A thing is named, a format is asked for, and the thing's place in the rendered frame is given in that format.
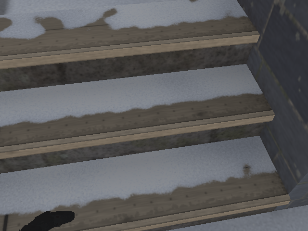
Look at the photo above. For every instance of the robot left hand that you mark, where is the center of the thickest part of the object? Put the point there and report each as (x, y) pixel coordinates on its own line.
(49, 220)

